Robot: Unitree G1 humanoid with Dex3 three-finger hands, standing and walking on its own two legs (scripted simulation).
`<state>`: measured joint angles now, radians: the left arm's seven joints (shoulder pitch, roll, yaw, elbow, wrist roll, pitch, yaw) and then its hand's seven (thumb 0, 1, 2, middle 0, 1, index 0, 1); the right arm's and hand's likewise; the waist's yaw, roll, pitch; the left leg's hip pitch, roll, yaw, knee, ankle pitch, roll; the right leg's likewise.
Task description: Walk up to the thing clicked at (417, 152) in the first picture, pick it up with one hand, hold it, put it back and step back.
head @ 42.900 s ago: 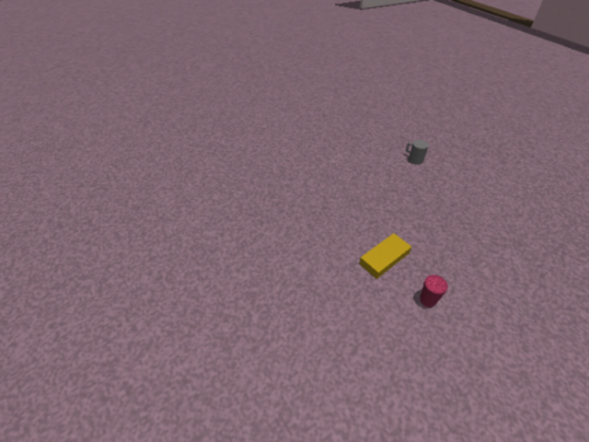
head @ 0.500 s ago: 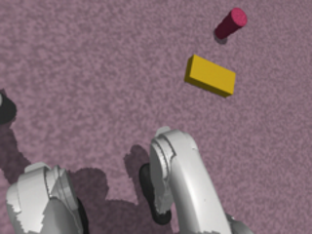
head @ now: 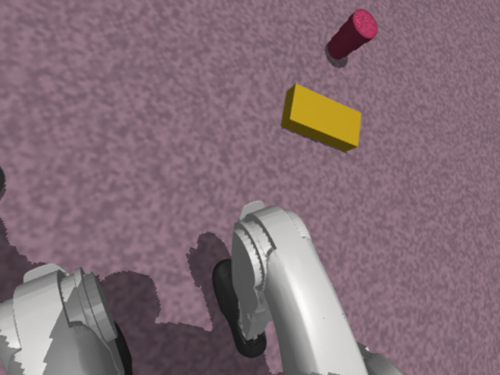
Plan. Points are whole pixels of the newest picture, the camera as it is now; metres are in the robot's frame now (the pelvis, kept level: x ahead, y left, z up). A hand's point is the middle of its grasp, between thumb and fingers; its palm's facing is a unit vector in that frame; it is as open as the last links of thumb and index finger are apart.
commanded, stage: open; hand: left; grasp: from above
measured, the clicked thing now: out of the picture +0.45 +0.31 -0.25
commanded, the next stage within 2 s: withdraw in 0.44 s
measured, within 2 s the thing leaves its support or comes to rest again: neither
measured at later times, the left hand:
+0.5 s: hand out of the picture +0.46 +0.32 -0.21, palm faces -0.45 -0.13 -0.89, open 13.5 cm
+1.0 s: hand out of the picture +0.47 +0.35 -0.07, palm faces -0.33 -0.04 -0.94, open 14.2 cm
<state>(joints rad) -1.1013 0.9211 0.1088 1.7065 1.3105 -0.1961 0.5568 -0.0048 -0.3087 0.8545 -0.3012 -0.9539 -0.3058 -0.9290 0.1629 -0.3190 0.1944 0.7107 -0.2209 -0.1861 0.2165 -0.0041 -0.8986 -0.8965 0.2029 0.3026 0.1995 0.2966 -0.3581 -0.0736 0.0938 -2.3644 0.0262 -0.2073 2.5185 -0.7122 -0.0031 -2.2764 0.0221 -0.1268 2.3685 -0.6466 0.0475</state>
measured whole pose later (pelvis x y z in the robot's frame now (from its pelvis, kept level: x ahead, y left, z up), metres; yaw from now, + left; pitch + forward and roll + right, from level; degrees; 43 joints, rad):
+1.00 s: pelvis +0.00 +0.00 +0.04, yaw +4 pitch +35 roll -8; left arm -0.96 0.76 0.06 1.28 1.17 -0.05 0.31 0.00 -0.55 1.01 -0.09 -1.01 -0.08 -1.02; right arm 0.17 -0.28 0.06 0.71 -0.11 -0.04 0.20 0.00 -0.92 -0.91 0.20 0.30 0.20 0.30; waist -0.24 0.04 -0.09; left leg -2.27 0.03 -0.13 2.36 -0.72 0.00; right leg -2.21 0.01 -0.07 2.26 -0.67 0.04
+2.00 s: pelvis +0.00 +0.01 +0.11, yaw +6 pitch +36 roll -7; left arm -0.66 0.64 0.08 0.83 0.86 -0.06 0.01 0.00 0.16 0.81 -0.20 -0.46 -0.20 -0.47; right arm 0.24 -0.29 0.01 0.62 -0.03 0.07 0.09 0.00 -0.90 -0.90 0.20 0.30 0.20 0.30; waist -0.15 0.07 -0.15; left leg -2.09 0.02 -0.09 2.13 -0.69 0.02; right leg -2.02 -0.02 -0.05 2.05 -0.66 0.05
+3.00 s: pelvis +0.08 +0.01 +0.41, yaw +12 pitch +10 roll -3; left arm 0.51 0.22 0.04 -0.14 -0.07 0.46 0.04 0.01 0.90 0.90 -0.20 -0.30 -0.21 -0.30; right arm 0.31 -0.22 0.03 0.52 0.03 -0.19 -0.19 0.01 -0.90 -0.90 0.20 0.30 0.20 0.30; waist -0.05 0.06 -0.18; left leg -0.70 0.04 -0.05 1.00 -0.48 -0.01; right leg -0.66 -0.01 -0.06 0.93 -0.45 0.01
